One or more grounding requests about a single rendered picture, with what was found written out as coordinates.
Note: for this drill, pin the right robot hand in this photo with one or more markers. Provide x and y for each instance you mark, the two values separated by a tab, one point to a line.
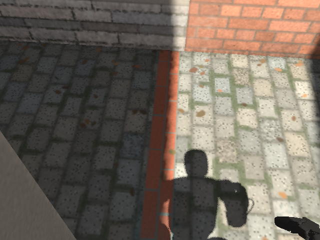
304	227

